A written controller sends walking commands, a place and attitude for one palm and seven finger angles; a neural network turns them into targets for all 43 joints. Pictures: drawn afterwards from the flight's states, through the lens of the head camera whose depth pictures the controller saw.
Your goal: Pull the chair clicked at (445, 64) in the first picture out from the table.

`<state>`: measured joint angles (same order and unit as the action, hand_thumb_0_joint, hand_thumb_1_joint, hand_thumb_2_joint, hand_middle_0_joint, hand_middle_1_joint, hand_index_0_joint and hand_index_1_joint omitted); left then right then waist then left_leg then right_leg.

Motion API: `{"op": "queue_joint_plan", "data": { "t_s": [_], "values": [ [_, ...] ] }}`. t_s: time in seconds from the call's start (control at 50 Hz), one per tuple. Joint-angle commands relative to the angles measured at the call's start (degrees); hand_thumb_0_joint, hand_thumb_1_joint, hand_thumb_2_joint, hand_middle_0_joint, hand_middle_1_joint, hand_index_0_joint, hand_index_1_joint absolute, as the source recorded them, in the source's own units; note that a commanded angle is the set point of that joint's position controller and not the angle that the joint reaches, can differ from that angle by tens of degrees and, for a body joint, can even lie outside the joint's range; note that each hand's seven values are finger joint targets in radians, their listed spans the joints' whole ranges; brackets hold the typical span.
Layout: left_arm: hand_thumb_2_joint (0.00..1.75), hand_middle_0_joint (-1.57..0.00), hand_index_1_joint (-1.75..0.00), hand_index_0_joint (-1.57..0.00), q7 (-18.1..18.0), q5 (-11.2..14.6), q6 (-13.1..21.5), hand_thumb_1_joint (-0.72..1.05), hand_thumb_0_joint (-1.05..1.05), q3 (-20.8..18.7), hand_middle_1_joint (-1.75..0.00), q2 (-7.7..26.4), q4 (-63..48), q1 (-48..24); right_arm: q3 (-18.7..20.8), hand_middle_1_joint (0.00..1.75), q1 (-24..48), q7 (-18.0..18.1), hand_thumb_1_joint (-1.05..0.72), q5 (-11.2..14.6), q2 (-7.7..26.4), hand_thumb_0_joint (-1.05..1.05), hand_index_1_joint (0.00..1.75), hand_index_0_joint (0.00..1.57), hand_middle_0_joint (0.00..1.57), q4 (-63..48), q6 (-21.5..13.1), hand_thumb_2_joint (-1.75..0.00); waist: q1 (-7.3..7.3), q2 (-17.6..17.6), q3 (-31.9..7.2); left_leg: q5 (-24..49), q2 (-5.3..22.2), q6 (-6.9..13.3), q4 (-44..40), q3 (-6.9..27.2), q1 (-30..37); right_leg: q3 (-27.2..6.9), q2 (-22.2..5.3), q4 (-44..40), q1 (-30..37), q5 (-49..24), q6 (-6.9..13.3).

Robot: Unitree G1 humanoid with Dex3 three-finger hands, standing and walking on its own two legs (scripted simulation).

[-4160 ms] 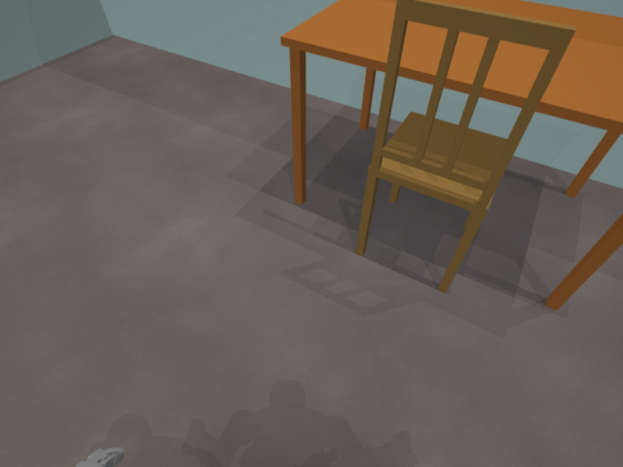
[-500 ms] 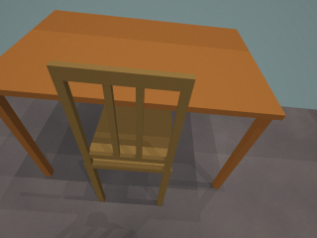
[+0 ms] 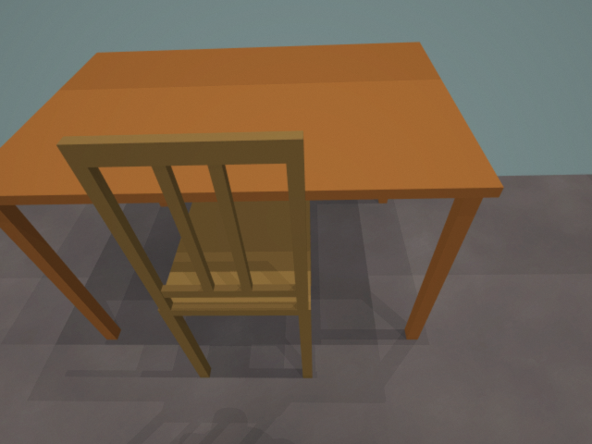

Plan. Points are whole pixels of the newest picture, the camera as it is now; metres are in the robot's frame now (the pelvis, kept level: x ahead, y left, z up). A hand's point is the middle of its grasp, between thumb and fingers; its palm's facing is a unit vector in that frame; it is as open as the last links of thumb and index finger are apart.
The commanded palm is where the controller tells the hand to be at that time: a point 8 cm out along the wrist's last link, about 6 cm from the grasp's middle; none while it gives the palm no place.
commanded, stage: come to a stop and stand still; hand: left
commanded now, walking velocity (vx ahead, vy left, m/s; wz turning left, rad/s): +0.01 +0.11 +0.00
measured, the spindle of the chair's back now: (189, 236) +0.49 +0.26 -0.05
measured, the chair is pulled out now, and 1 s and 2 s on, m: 0.00 0.00 0.00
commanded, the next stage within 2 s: look again from close up in 0.60 s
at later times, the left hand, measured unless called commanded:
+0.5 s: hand out of the picture -0.02 +0.21 -0.19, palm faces +0.08 -0.98 -0.17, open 7.3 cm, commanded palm none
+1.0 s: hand out of the picture -0.04 +0.22 -0.18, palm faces +0.04 -0.98 -0.22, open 7.3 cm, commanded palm none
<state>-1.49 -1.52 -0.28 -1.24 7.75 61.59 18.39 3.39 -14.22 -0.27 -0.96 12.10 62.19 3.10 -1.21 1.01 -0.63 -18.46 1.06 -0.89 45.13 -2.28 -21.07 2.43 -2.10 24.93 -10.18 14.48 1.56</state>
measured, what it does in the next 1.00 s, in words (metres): steps on the spot: left foot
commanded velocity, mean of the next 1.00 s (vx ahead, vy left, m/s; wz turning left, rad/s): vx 0.00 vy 0.01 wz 0.00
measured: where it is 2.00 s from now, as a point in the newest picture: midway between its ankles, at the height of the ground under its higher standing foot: outside the picture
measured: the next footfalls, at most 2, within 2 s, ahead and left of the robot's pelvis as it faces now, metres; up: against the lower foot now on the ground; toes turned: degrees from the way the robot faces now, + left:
left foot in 0.22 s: +0.00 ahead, +0.15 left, +0.00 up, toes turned +6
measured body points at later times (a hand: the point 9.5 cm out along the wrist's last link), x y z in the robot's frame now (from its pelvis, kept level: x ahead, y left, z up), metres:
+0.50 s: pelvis -0.01 +0.04 +0.00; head -0.01 +0.05 +0.45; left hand -0.03 +0.26 -0.17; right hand +0.01 -0.18 -0.16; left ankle -0.05 +0.15 -0.75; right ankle -0.01 -0.10 -0.75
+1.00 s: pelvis -0.02 +0.05 -0.01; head -0.01 +0.03 +0.44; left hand -0.04 +0.27 -0.16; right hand -0.02 -0.17 -0.18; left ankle -0.05 +0.15 -0.75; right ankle -0.01 -0.10 -0.75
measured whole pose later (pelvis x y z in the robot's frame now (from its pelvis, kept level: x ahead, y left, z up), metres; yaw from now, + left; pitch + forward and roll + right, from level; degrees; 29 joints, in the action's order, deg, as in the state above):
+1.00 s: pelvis -0.02 +0.05 -0.01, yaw +1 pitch -1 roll +0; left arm -1.6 -0.8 0.9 0.7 8.3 64.5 17.1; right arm -1.1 -18.0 1.0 -0.6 9.2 61.7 -1.3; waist 0.0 2.0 1.9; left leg -18.0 -0.3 1.5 28.7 -4.5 -9.5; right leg 2.6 -4.7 30.0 -13.1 15.4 -2.4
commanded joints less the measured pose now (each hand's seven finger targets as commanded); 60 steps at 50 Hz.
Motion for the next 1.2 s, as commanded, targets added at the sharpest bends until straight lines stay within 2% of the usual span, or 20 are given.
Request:
{"op": "queue_joint_plan", "data": {
  "t_s": [0.0, 0.06, 0.1, 0.14, 0.18, 0.2, 0.22, 0.24, 0.28, 0.34, 0.42, 0.64, 0.66, 0.68, 0.7, 0.72, 0.76, 0.84, 0.94, 1.18],
  "values": [
    [0.9, -0.2, -0.3, -0.2, -1.0, 0.1, 1.28, 0.9, 0.0, -2.68, -0.3, 11.07, -2.41, 2.87, -0.16, 0.3, 0.58, 0.55, -0.9, -0.13, 1.85, 0.0, 0.3, 0.2, 0.2, -4.34, -1.57, -0.9, -1.38, -8.75, 4.35, -2.59, 0.96, -1.06, -0.15, 0.85, -4.86, -11.67, -15.5, -10.56, 3.23, -11.42, 7.12],
    [0.9, -0.2, -0.3, -0.2, -1.29, -0.14, 1.1, 0.9, 0.0, -3.3, -0.3, 11.68, -1.76, 3.71, -0.58, 0.3, 1.03, 0.98, -0.9, 0.19, 1.22, 0.0, 0.3, 0.2, 0.2, -5.12, -1.89, -0.9, -2.3, -9.24, 1.68, -5.55, 0.85, -1.14, -6.39, 0.21, -2.11, -11.88, -16.66, -7.48, 6.17, -21.21, 8.6],
    [0.9, -0.2, -0.3, -0.2, -1.34, 0.02, 0.99, 0.9, 0.0, -3.07, -0.3, 11.36, -0.84, 3.16, -1.03, 0.3, -0.49, 1.35, -0.9, 0.35, 0.45, 0.0, 0.3, 0.2, 0.2, -4.53, -2.19, -0.9, -1.65, -9.5, -0.1, -3.2, 0.07, -0.98, -13.59, -0.47, 3.1, -10.52, -15.0, -5.57, 5.87, -24.17, 7.6],
    [0.9, -0.2, -0.3, -0.2, -1.25, 0.56, 0.86, 0.9, 0.0, -2.71, -0.3, 10.26, -0.73, -0.24, -1.39, 0.3, -5.19, 1.71, -0.9, 0.42, 0.18, 0.0, 0.3, 0.2, 0.2, -2.23, -2.72, -0.9, 0.99, -9.34, -0.57, 6.04, 0.17, -0.43, -24.67, -0.71, 13.25, -7.69, -11.76, -3.28, 0.03, -17.85, 4.37],
    [0.9, -0.2, -0.3, -0.2, -0.94, 0.95, 0.5, 0.9, 0.0, -1.88, -0.3, 6.63, -0.75, 0.14, -1.31, 0.3, -5.55, 2.13, -0.9, -0.02, 3.68, 0.0, 0.3, 0.2, 0.2, -1.49, -3.65, -0.9, -0.09, 1.06, -1.28, 20.6, 7.46, 2.46, -24.78, 5.46, 16.8, -2.81, -4.98, 0.72, -3.93, -8.73, 0.14],
    [0.9, -0.2, -0.3, -0.2, -1.01, 0.69, 0.26, 0.9, 0.0, -1.74, -0.3, 5.69, -0.73, -0.13, -1.29, 0.3, -4.51, 2.2, -0.9, -0.09, 4.81, 0.0, 0.3, 0.2, 0.2, -1.87, -3.3, -0.9, -0.42, 0.96, -0.79, 20.68, 9.51, 3.4, -24.04, 5.65, 13.86, -1.17, -3.57, 0.08, -3.18, -3.06, -0.64],
    [0.9, -0.2, -0.3, -0.2, -0.81, 0.62, 0.16, 0.9, 0.0, -1.45, -0.3, 5.09, -0.47, -0.6, -1.4, 0.3, -3.73, 2.43, -0.9, -0.07, 4.55, 0.0, 0.3, 0.2, 0.2, -1.52, -3.38, -0.9, -0.49, 0.83, 0.76, 20.7, 9.36, 3.68, -24.27, 5.53, 11.72, -0.45, -2.85, -0.07, -2.52, -3.58, -1.12],
    [0.9, -0.2, -0.3, -0.2, -0.74, 0.63, -0.07, 0.9, 0.0, -1.21, -0.3, 5.29, 0.39, -1.79, -1.68, 0.3, -3.4, 2.46, -0.9, 0.02, 4.03, 0.0, 0.3, 0.2, 0.2, -0.85, -3.65, -0.9, -0.12, 4.13, 1.44, 21.42, 8.5, 3.46, -26.12, 5.49, 10.82, 0.37, -2.98, 0.59, -1.24, -4.85, -1.52],
    [0.9, -0.2, -0.3, -0.2, -0.66, 0.72, -0.03, 0.9, 0.0, -0.92, -0.3, 5.55, 1.56, -1.32, -2.09, 0.3, -3.02, 2.78, -0.9, 0.2, 3.42, 0.0, 0.3, 0.2, 0.2, -0.26, -3.83, -0.9, -0.33, 5.01, 2.54, 24.2, 7.73, 3.2, -26.39, 4.71, 10.91, -0.05, -3.07, 0.2, -0.11, -6.9, -1.61],
    [0.9, -0.2, -0.3, -0.2, -0.6, 0.62, 0.18, 0.9, 0.0, -0.47, -0.3, 5.52, 3.14, -0.34, -2.27, 0.3, -3.28, 2.96, -0.9, 0.41, 2.65, 0.0, 0.3, 0.2, 0.2, 0.44, -3.91, -0.9, -0.03, 0.46, 3.51, 20.69, 6.62, 2.59, -26.51, 4.13, 11.2, -1.07, -4.01, -2.04, 0.66, -9.29, -1.56],
    [0.9, -0.2, -0.3, -0.2, -0.55, 0.61, 0.33, 0.9, 0.0, -0.16, -0.3, 5.64, 3.95, 0.05, -2.54, 0.3, -3.73, 2.87, -0.9, 0.56, 2.17, 0.0, 0.3, 0.2, 0.2, 1.02, -3.99, -0.9, 0.15, -0.63, 4.76, 15.68, 6.13, 2.5, -28.14, 4.07, 10.82, -1.1, -4.21, -3.69, 1.06, -8.51, -1.73],
    [0.9, -0.2, -0.3, -0.2, -0.65, 0.63, 0.65, 0.9, 0.0, 0.18, -0.3, 4.72, 4.91, 1.57, -2.81, 0.3, -5.45, 2.91, -0.9, 0.59, 1.46, 0.0, 0.3, 0.2, 0.2, 1.79, -4.46, -0.9, 0.38, 0.35, 5.17, 14.06, 5.29, 2.26, -29.11, 3.96, 10.76, -1.16, -4.5, -4.47, 1.43, -9.2, -1.79],
    [0.9, -0.2, -0.3, -0.2, -0.7, 0.64, 0.73, 0.9, 0.0, 0.23, -0.3, 4.61, 4.99, 1.89, -2.81, 0.3, -5.52, 2.93, -0.9, 0.6, 1.25, 0.0, 0.3, 0.2, 0.2, 1.93, -4.55, -0.9, 0.37, 0.16, 4.9, 14.93, 5.28, 2.29, -28.9, 4.0, 11.41, -1.3, -4.53, -4.43, 1.29, -9.87, -1.74],
    [0.9, -0.2, -0.3, -0.2, -3.08, 0.11, 2.57, 0.9, 0.0, 1.22, -0.3, 6.64, 4.88, 3.25, -3.06, 0.3, -1.8, 1.75, -0.9, 1.13, 3.76, 0.0, 0.3, 0.2, 0.2, -2.15, -5.62, -0.9, -0.16, 1.49, 5.93, 28.17, 6.67, 0.82, -17.4, 2.2, 7.04, -4.11, -6.69, -1.38, -0.86, -23.65, -0.99],
    [0.9, -0.2, -0.3, -0.2, -2.46, 0.43, 2.65, 0.9, 0.0, 0.64, -0.3, 8.06, 2.85, 2.92, -2.86, 0.3, -5.86, 1.66, -0.9, 0.29, 1.47, 0.0, 0.3, 0.2, 0.2, -2.85, -5.38, -0.9, 1.59, 3.91, 2.7, 14.67, 4.05, 0.9, -20.06, 2.71, 7.2, -3.38, -6.89, 0.6, 1.41, -14.32, 0.09],
    [0.9, -0.2, -0.3, -0.2, -1.77, 0.67, 2.75, 0.9, 0.0, 0.45, -0.3, 8.9, 2.09, 2.24, -3.07, 0.3, -4.96, 1.31, -0.9, -0.1, 1.58, 0.0, 0.3, 0.2, 0.2, -3.27, -5.03, -0.9, 0.85, 5.26, 1.34, 9.84, 3.67, 1.46, -20.41, 2.35, 6.57, -2.59, -6.06, 0.72, 1.17, -9.66, 0.56],
    [0.9, -0.2, -0.3, -0.2, -1.0, 0.58, 2.22, 0.9, 0.0, 0.94, -0.3, 6.71, 1.47, 1.65, -3.24, 0.3, -6.4, 1.43, -0.9, 0.1, 1.72, 0.0, 0.3, 0.2, 0.2, -4.15, -5.31, -0.9, 1.38, 2.15, 1.11, 9.87, 4.78, 2.4, -21.8, 4.47, 6.06, -1.55, -4.33, 1.71, -0.25, -2.92, 0.3],
    [0.9, -0.2, -0.3, -0.2, -0.55, 0.77, 1.88, 0.9, 0.0, 1.33, -0.3, 5.68, 1.2, 1.36, -3.43, 0.3, -6.89, 1.73, -0.9, 0.29, 2.01, 0.0, 0.3, 0.2, 0.2, -4.03, -5.39, -0.9, 1.47, -1.14, 4.87, 11.2, 4.71, 3.03, -22.97, 4.65, 5.44, -1.45, -3.85, 1.29, -1.55, -4.21, -0.04],
    [0.9, -0.2, -0.3, -0.2, -0.44, 0.87, 1.55, 0.9, 0.0, 1.13, -0.3, 5.84, 0.96, 1.42, -3.51, 0.3, -6.57, 1.77, -0.9, 0.34, 2.43, 0.0, 0.3, 0.2, 0.2, -2.98, -5.44, -0.9, 1.1, -0.86, 6.55, 9.08, 4.59, 2.98, -25.29, 4.41, 5.57, -1.9, -3.72, 0.91, -1.99, -4.03, -0.42],
    [0.9, -0.2, -0.3, -0.2, -0.49, 1.0, 1.84, 0.9, 0.0, 0.78, -0.3, 6.48, 0.98, 1.27, -3.67, 0.3, -5.8, 1.74, -0.9, 0.35, 1.81, 0.0, 0.3, 0.2, 0.2, -0.26, -5.3, -0.9, 0.97, -2.15, 4.4, 10.87, 4.18, 2.51, -25.19, 2.56, 9.25, -2.76, -4.67, -0.66, -1.41, -7.75, -0.53]
  ]
}}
